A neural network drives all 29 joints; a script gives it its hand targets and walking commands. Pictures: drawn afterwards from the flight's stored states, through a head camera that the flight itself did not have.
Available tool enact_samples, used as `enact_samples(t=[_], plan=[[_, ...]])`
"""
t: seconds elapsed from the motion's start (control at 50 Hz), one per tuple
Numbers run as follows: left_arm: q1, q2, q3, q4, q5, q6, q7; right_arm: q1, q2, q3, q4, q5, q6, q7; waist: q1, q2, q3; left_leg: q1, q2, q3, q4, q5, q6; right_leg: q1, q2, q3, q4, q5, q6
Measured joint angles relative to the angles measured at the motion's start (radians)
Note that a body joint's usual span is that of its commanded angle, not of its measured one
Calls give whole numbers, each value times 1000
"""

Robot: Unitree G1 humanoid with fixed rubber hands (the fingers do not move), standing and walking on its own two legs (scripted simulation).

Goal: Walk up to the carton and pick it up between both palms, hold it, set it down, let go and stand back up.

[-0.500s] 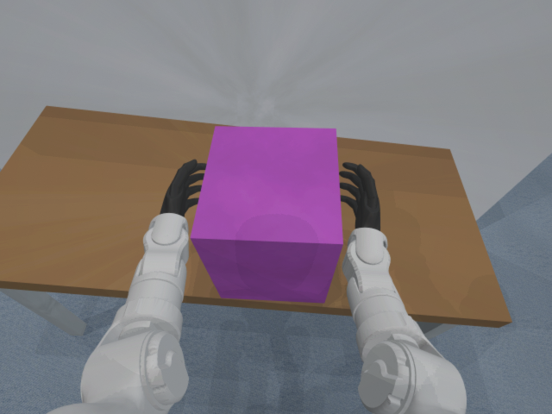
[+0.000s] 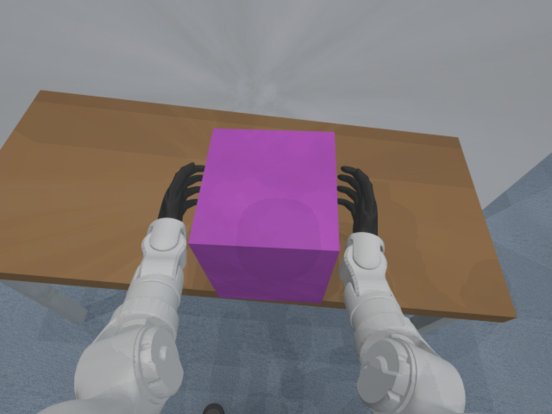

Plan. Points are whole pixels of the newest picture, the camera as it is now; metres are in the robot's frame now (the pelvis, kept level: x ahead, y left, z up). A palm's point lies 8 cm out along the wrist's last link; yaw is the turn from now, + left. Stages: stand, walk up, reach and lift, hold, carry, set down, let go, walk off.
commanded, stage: set down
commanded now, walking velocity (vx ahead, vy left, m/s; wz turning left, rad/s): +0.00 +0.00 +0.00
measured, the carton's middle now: (271, 222) +0.42 +0.03 -0.06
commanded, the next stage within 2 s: none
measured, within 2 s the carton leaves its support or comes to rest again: rests again in 0.56 s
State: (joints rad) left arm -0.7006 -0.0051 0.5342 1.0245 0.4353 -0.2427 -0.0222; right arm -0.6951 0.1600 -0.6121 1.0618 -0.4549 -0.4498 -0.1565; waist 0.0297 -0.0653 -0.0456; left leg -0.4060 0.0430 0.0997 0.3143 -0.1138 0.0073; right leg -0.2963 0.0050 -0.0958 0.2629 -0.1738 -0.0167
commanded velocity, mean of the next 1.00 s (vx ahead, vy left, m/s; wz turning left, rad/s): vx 0.00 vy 0.00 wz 0.00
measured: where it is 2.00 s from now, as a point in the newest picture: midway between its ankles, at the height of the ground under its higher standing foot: outside the picture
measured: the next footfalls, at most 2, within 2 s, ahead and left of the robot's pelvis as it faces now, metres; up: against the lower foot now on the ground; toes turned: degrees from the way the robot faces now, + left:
none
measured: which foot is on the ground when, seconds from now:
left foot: down 0.00-1.00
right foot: down 0.00-1.00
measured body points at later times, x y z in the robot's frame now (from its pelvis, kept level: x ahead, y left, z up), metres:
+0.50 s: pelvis -0.01 +0.00 +0.00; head +0.08 +0.04 +0.44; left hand +0.40 +0.18 +0.00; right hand +0.40 -0.12 +0.02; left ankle +0.01 +0.11 -0.75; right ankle -0.04 -0.10 -0.75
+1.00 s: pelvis +0.00 +0.00 +0.00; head +0.09 +0.04 +0.43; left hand +0.41 +0.16 +0.00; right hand +0.40 -0.13 +0.01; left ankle +0.01 +0.11 -0.75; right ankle -0.04 -0.10 -0.75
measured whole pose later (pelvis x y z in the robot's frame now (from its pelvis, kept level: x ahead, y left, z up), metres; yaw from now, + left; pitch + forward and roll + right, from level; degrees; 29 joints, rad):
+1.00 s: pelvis +0.00 +0.00 +0.00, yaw -1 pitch +15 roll -1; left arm -0.74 -0.05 0.61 1.04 0.52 -0.33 -0.01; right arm -0.68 0.15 -0.68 1.06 -0.46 -0.47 -0.13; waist 0.03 -0.08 -0.07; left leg -0.49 0.06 0.11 0.37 -0.13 0.01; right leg -0.39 0.01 -0.08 0.33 -0.19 -0.02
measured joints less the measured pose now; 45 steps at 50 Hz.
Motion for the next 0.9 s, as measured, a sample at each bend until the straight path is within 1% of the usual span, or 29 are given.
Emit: enact_samples(t=[0.22, 0.38, 0.48, 0.6, 0.7, 0.9], plan=[[-26, 2, 26, 35, 23, -31, 8, -17, -1, -38, 15, -23, -15, 5, -3, -2, -8, -28, 1, 0, 11, 5, 3, -30, 0, 0, 16, 1, 0], [-32, -9, 45, 24, 47, -30, 8, -25, 1, -69, 8, -41, -11, 17, -1, -7, -6, -36, 2, 5, 17, 4, 7, -38, -1, 5, 19, 5, 3], [-33, -16, 33, 22, 48, -21, 12, -19, 1, -92, 5, -39, 0, 30, 0, -12, -18, -48, 2, 10, 20, 2, 8, -52, -1, 10, 23, 4, 4], [-38, -32, 38, 12, 63, -21, 21, -3, -2, -93, -6, -31, 14, 34, -4, -15, -19, -55, 3, 13, 26, -4, 8, -58, 0, 13, 25, 1, 5], [-33, -45, 43, 0, 75, -44, 19, 13, -5, -87, -12, -17, 1, 41, -2, -13, -19, -66, 6, 14, 39, -14, 7, -69, 1, 16, 35, -7, 4], [-32, -47, 64, 10, 79, -81, 20, 16, -10, -75, 2, -9, -18, 33, 0, -13, -26, -85, 12, 14, 53, -20, 3, -91, 6, 17, 56, -17, -1]])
